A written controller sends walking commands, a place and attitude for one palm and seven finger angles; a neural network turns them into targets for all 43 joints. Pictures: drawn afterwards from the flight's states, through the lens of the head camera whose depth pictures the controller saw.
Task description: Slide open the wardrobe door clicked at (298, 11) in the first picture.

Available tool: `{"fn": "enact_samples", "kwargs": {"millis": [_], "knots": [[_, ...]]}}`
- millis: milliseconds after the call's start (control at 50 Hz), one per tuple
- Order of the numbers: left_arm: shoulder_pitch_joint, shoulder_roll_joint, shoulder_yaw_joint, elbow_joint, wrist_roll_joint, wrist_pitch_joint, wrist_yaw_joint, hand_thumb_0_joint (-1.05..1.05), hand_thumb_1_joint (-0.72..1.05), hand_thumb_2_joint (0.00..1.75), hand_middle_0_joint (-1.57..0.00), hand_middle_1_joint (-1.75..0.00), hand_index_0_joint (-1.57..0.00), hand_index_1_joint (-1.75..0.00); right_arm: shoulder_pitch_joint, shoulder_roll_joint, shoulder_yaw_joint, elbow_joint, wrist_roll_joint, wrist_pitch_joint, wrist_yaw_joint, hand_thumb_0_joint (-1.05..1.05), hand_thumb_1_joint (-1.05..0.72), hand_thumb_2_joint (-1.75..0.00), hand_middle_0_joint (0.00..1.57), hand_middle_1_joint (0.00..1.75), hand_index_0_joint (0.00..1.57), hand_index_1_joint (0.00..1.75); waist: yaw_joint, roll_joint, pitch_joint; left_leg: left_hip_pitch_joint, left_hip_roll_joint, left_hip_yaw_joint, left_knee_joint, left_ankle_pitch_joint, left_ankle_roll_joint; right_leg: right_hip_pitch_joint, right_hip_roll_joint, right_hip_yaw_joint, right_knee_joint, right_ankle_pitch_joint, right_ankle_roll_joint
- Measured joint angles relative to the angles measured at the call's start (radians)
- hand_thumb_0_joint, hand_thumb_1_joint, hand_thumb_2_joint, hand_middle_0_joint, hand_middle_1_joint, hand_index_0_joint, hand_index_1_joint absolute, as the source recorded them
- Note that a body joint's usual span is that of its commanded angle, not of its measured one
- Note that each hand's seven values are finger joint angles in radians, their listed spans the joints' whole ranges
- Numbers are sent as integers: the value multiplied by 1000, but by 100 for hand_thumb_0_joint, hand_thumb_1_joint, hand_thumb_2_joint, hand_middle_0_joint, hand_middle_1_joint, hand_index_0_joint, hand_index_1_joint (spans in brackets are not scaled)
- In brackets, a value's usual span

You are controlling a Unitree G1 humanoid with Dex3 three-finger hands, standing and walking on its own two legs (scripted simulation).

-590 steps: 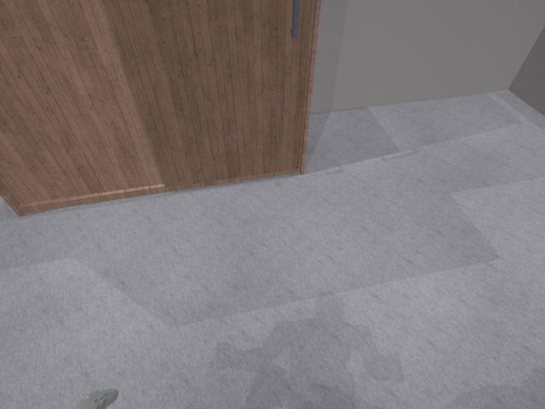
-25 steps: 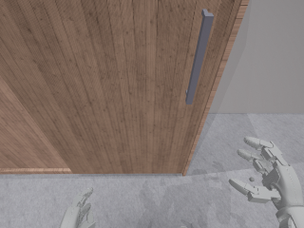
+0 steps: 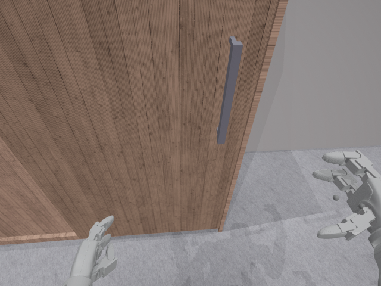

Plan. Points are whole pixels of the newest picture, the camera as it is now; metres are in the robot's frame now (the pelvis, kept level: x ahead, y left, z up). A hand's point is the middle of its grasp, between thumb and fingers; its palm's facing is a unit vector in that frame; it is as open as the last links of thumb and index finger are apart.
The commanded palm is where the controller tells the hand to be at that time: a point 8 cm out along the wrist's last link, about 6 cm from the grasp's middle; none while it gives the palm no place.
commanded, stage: raise the hand with hooked fingers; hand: right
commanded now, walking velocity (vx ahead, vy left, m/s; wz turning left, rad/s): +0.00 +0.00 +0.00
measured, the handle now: (225, 96) +0.53 -0.08 +0.14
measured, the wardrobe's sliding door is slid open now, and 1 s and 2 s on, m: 0.00 0.00 0.00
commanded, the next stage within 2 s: move the hooked fingers beside the handle in 0.76 s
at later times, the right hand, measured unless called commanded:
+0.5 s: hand (339, 172) +0.28 -0.25 +0.16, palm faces -0.04 +1.00 -0.08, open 14.0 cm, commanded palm +0.25 -0.30 +0.17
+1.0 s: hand (336, 168) +0.29 -0.25 +0.16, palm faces -0.03 +1.00 -0.06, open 14.0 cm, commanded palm +0.27 -0.29 +0.16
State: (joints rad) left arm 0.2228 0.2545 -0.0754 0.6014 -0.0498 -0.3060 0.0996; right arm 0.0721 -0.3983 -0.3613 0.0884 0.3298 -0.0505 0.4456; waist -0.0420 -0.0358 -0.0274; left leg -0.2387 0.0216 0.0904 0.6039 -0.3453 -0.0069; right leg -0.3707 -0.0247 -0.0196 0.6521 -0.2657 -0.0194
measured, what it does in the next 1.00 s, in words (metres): stands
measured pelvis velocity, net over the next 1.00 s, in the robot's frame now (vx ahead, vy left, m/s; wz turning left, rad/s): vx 0.01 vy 0.01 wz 0.01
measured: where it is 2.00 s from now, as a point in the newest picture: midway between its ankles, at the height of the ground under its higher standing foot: outside the picture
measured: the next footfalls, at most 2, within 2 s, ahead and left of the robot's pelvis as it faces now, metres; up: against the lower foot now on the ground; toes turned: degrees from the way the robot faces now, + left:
none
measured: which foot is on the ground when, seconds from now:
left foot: down 0.00-1.00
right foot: down 0.00-1.00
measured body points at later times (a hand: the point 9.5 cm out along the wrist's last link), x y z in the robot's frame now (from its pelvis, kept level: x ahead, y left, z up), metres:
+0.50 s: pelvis +0.01 +0.02 +0.01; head -0.01 +0.03 +0.46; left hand +0.17 +0.26 -0.06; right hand +0.28 -0.31 +0.16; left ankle -0.01 +0.12 -0.72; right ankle +0.05 -0.10 -0.72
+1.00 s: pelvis +0.01 +0.01 +0.01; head +0.00 +0.03 +0.46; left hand +0.19 +0.24 -0.06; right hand +0.29 -0.31 +0.16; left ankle -0.01 +0.12 -0.72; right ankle +0.05 -0.10 -0.72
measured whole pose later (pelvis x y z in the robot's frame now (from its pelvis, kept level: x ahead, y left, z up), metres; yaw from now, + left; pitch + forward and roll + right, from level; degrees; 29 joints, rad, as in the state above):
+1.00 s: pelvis +0.01 +0.01 +0.01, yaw +0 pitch -1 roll +1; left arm 0.24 0.27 -0.08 0.62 -0.07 -0.25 0.11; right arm -0.12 -0.45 -0.43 0.27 0.34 0.03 0.53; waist -0.04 -0.05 -0.02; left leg -0.19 0.01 0.09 0.53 -0.32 0.01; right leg -0.31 -0.03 -0.02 0.56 -0.24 0.00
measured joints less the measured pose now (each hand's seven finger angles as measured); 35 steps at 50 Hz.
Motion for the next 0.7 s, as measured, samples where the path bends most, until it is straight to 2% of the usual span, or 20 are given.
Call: {"fn": "enact_samples", "kwargs": {"millis": [160, 340, 440, 600, 700], "knots": [[5, -3, -19, 16, -4, 23, 3, 1, 90, 90, -21, -30, -20, -30, -89, -46, -52, 75, 9, 42, 52, -1, 49, -30, 30, 120, 30, 119, -7, -11, 12, 39, -7, 6, -45, 19, 9, 40, -3, 6, -50, 24, 9], [27, 20, -11, 29, -14, 36, 3, 1, 90, 90, -21, -30, -20, -30, -172, -99, -97, 162, 20, 70, 103, -1, 50, -30, 30, 120, 30, 120, 3, -18, 13, 51, -14, 5, -68, 28, 18, 58, -9, 5, -82, 37, 18], [34, 35, 4, 24, -18, 38, -6, 1, 90, 90, -21, -30, -20, -30, -162, -93, -98, 170, 29, 75, 118, -1, 50, -30, 30, 120, 30, 120, 11, -18, 5, 37, -15, -4, -58, 22, 19, 52, -12, -3, -81, 34, 20], [37, 33, 17, 16, -17, 37, -3, 1, 90, 90, -21, -30, -20, -30, -134, -60, -101, 135, 18, 68, 89, -1, 50, -30, 30, 120, 30, 120, 13, -8, 5, 42, -17, -12, -54, 15, 21, 62, -15, -11, -81, 25, 22], [32, 25, 13, 14, -17, 38, 1, 1, 90, 90, -21, -30, -20, -30, -141, -61, -101, 132, 18, 67, 83, -1, 50, -30, 30, 120, 30, 120, 10, -7, 6, 51, -17, -12, -61, 16, 20, 70, -15, -10, -85, 25, 23]]}}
